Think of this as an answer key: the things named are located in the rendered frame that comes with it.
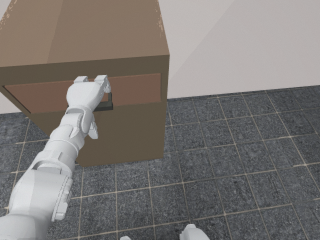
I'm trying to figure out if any handle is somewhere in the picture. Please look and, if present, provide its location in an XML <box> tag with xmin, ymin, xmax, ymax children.
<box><xmin>67</xmin><ymin>92</ymin><xmax>113</xmax><ymax>112</ymax></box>

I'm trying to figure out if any right robot thigh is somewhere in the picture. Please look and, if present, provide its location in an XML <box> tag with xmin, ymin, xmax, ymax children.
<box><xmin>179</xmin><ymin>228</ymin><xmax>210</xmax><ymax>240</ymax></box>

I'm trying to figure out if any robot right shin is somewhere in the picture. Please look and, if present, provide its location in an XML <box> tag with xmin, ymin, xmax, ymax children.
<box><xmin>184</xmin><ymin>224</ymin><xmax>196</xmax><ymax>230</ymax></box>

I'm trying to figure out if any cabinet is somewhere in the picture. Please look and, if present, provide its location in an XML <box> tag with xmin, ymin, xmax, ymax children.
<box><xmin>0</xmin><ymin>0</ymin><xmax>170</xmax><ymax>167</ymax></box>

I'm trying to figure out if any left robot hand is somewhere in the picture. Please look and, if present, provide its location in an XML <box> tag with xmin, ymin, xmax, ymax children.
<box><xmin>66</xmin><ymin>75</ymin><xmax>111</xmax><ymax>139</ymax></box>

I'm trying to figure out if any left robot upper arm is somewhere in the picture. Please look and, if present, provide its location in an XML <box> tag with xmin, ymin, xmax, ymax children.
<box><xmin>0</xmin><ymin>169</ymin><xmax>74</xmax><ymax>240</ymax></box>

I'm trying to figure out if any robot left forearm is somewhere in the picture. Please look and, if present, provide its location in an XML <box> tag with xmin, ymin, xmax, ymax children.
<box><xmin>9</xmin><ymin>105</ymin><xmax>93</xmax><ymax>212</ymax></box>

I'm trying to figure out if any drawer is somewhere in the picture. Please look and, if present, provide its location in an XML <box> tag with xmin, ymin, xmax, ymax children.
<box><xmin>4</xmin><ymin>73</ymin><xmax>161</xmax><ymax>113</ymax></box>

